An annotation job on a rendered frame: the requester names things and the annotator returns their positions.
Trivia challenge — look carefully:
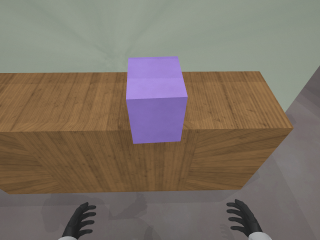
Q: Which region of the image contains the carton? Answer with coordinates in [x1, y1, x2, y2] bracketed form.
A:
[126, 56, 188, 144]

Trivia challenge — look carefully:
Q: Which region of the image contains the robot right hand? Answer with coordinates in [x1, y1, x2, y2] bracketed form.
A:
[226, 199, 263, 238]

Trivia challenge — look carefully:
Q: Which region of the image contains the pedestal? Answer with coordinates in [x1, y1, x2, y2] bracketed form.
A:
[0, 71, 294, 195]

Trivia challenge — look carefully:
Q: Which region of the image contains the robot left hand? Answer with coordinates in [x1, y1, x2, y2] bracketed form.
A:
[62, 202, 96, 240]

